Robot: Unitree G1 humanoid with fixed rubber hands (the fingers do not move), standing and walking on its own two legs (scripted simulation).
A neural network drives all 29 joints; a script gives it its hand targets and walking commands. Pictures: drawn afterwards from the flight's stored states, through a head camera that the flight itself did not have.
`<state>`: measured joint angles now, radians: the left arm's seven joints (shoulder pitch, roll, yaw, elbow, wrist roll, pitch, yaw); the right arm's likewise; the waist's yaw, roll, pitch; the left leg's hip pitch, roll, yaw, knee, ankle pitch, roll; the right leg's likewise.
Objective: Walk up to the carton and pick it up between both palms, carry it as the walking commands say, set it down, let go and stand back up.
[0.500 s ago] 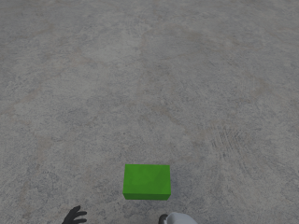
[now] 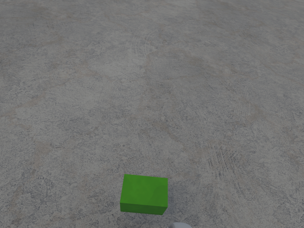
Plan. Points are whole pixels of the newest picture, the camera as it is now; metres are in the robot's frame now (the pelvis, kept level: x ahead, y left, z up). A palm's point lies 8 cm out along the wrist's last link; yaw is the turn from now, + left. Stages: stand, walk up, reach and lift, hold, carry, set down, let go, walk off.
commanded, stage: walk up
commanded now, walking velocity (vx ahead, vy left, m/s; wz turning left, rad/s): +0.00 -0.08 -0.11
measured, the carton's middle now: (143, 195) +0.40 -0.03 -0.68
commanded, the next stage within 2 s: none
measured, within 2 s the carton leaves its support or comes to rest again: neither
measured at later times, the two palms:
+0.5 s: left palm out of the picture -0.01 +0.18 -0.14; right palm out of the picture -0.01 -0.27 -0.15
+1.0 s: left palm out of the picture -0.01 +0.19 -0.15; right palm out of the picture +0.00 -0.26 -0.15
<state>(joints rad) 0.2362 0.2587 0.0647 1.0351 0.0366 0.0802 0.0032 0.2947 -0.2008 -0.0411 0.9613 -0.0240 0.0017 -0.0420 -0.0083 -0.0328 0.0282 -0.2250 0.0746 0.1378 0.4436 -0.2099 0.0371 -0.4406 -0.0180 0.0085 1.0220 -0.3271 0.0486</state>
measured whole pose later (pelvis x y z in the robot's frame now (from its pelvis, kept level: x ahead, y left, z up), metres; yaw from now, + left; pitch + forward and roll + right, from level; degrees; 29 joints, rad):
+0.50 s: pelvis -0.01 -0.05 +0.00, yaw -1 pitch -1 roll +0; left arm 0.28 0.16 0.01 1.13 0.01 -0.02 0.03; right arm 0.27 -0.18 -0.03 1.10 0.00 0.00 -0.01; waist -0.01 0.02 0.03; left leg -0.19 0.07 0.12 0.36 -0.15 -0.02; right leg -0.07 -0.02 -0.04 0.36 -0.26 0.01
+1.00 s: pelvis +0.01 -0.03 +0.00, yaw -2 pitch +0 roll +1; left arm 0.30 0.16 0.03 1.15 0.01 -0.02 0.04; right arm 0.27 -0.15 -0.04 1.13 -0.01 -0.01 -0.04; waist 0.00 -0.01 0.03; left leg -0.20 0.06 0.15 0.40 -0.20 -0.01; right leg -0.10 -0.05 -0.01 0.40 -0.30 0.03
